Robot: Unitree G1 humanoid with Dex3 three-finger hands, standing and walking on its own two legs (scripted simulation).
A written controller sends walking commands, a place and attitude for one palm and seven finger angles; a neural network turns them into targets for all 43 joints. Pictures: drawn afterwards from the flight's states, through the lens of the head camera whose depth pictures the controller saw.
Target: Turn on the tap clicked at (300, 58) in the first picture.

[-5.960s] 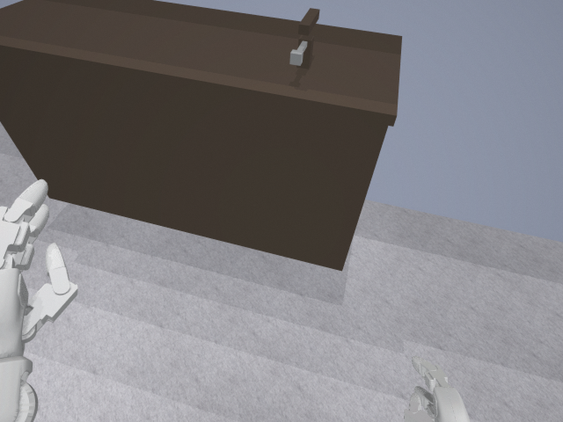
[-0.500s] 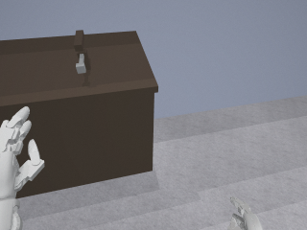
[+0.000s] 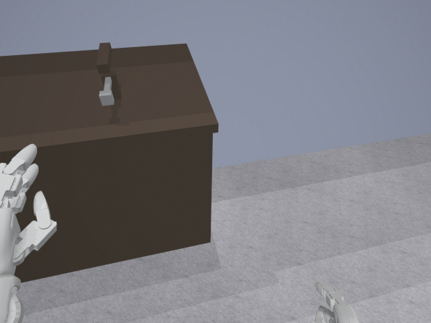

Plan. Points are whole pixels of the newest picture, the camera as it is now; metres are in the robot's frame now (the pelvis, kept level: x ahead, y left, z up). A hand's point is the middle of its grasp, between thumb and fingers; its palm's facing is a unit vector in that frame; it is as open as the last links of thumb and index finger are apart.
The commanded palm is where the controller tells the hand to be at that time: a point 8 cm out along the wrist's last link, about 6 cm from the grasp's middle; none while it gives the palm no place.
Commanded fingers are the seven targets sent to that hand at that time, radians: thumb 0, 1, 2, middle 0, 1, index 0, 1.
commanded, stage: shuffle to correct the standing spot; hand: left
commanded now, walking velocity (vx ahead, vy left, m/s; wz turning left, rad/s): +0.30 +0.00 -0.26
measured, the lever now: (106, 97) +0.58 +0.33 +0.11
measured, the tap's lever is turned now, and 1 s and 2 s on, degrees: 0 0 0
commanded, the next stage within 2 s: come to a stop and stand still in 1.38 s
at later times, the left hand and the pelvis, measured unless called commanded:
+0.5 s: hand (128, 151) +0.35 +0.19 +0.16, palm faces +0.35 -0.83 -0.43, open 7.4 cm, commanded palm +0.29 +0.23 +0.17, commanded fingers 0.00 0.90 0.90 -0.20 -0.30 -0.20 -0.30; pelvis +0.11 -0.04 +0.00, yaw -3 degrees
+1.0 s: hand (157, 109) +0.46 +0.16 +0.18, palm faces +0.47 -0.79 -0.39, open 7.4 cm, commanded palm +0.41 +0.20 +0.17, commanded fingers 0.00 0.90 0.90 -0.20 -0.30 -0.20 -0.30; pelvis +0.24 -0.08 -0.02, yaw -2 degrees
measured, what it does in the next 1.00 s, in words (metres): walks ahead: left foot, then right foot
